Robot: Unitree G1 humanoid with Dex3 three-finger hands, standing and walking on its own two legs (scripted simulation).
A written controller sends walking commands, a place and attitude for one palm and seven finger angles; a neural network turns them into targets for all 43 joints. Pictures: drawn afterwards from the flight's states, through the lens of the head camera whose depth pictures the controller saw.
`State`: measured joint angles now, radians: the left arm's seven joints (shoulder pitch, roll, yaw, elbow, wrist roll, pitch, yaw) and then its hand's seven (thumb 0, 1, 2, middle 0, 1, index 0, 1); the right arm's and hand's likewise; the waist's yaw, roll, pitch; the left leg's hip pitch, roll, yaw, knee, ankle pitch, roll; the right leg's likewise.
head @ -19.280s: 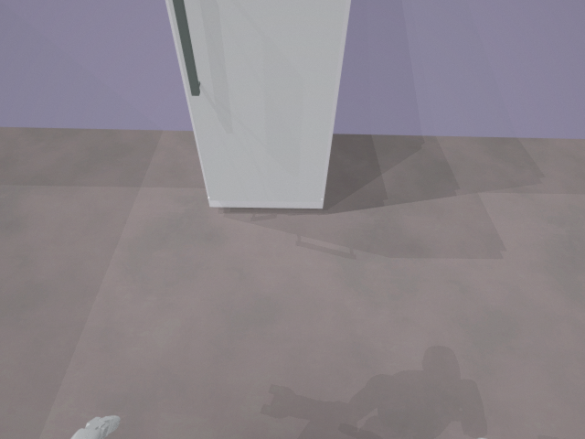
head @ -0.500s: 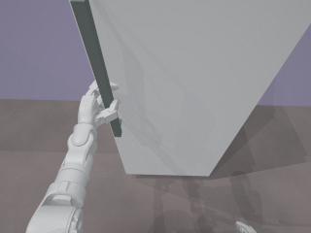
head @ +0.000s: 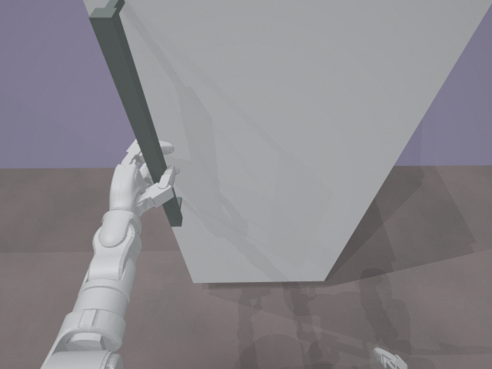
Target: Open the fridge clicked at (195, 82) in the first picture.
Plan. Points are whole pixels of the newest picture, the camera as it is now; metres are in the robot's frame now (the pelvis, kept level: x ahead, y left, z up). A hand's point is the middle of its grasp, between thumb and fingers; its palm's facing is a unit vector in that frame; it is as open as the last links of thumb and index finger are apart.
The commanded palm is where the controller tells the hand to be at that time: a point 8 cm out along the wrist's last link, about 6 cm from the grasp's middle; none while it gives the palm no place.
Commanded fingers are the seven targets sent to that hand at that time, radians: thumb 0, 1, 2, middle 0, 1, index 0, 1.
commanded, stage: grip the handle and tug to test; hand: left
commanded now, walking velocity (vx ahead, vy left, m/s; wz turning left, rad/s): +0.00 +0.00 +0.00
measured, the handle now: (155, 144) +0.45 +0.15 +0.12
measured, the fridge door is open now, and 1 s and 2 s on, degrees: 0 24 49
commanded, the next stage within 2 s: pull the door a little, standing still in 0.08 s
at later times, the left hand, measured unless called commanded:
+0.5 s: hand (168, 217) +0.33 +0.12 +0.08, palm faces -0.04 -1.00 +0.00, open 6.2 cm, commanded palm +0.28 +0.17 +0.09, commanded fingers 0.00 0.90 0.90 -0.45 -1.40 -0.45 -1.40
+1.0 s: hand (192, 294) +0.22 +0.07 +0.08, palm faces -0.07 -0.99 -0.12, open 6.0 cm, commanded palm +0.19 +0.13 +0.08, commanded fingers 0.00 0.90 0.90 -0.45 -1.40 -0.45 -1.40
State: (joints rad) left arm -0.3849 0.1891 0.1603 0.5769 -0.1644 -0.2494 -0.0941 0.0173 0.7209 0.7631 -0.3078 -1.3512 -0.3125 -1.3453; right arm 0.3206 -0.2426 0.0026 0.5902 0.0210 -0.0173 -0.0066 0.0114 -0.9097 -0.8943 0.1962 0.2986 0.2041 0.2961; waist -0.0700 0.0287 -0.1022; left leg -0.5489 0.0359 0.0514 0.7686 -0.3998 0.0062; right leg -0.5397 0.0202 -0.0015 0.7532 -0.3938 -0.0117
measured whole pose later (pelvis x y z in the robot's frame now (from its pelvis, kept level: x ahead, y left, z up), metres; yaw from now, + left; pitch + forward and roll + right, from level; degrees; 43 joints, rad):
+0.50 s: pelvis +0.02 +0.00 +0.01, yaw +1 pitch +8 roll +0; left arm -0.02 0.12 0.02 0.18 -0.16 -0.18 -0.07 0.03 0.71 0.76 -0.28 -1.34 -0.29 -1.35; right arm 0.28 -0.22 0.00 0.54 0.01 -0.03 0.01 0.01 -0.91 -0.89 0.20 0.30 0.20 0.30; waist -0.02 0.04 -0.11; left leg -0.45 0.02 0.04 0.72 -0.41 0.01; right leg -0.44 0.01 -0.01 0.71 -0.41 -0.01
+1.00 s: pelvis -0.04 -0.01 +0.03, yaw +2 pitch +0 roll +1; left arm 0.16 0.10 -0.17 0.05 -0.02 -0.09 0.08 0.02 0.64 0.71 -0.33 -1.32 -0.41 -1.40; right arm 0.17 -0.18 0.05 0.51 -0.02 0.13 -0.09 0.01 -0.91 -0.89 0.20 0.30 0.21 0.30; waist -0.05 0.04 -0.03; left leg -0.26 0.00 0.03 0.43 -0.18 0.00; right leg -0.27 -0.01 -0.03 0.48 -0.22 -0.01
